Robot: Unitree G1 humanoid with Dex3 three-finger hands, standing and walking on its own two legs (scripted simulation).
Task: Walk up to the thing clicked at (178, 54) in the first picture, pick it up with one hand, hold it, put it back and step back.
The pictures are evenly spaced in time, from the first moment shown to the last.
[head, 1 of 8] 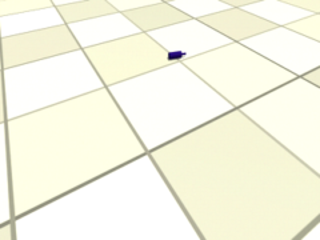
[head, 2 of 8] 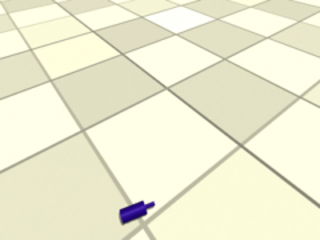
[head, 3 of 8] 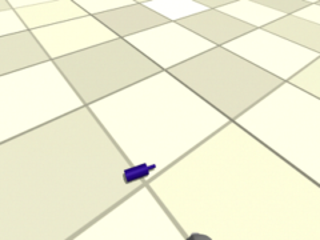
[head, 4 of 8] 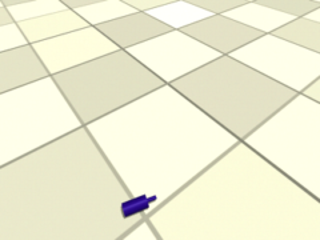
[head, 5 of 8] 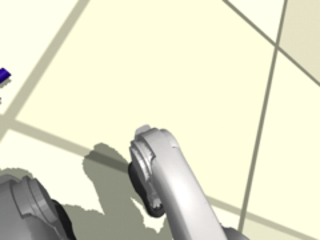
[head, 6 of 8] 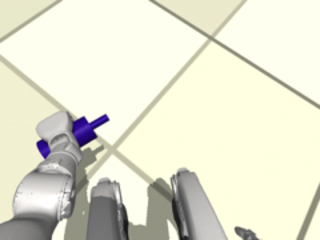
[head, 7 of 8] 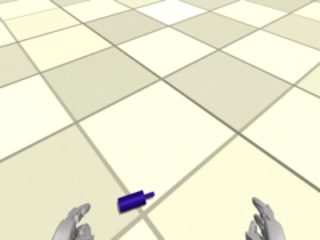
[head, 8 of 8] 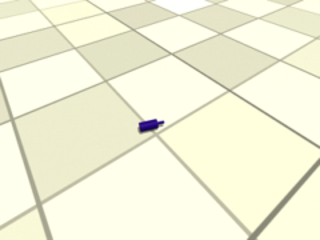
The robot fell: no
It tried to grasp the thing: yes
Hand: left
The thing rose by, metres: 0.65
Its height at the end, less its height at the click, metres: +0.00
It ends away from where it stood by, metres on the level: 0.00
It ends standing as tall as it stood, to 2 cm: yes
